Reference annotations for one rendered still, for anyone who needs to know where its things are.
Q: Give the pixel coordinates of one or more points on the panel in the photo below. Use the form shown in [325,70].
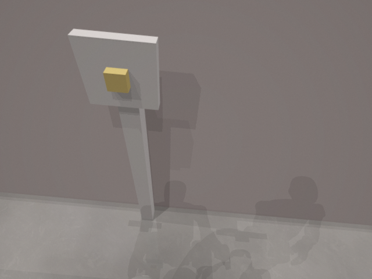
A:
[96,50]

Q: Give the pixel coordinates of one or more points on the button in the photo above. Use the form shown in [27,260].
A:
[117,80]

